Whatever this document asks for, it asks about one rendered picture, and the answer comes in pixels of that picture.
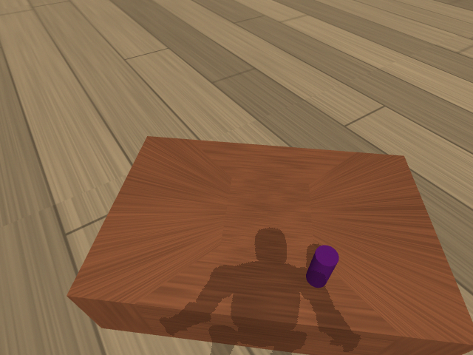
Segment can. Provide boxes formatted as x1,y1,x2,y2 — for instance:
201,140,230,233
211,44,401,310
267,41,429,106
306,246,339,288

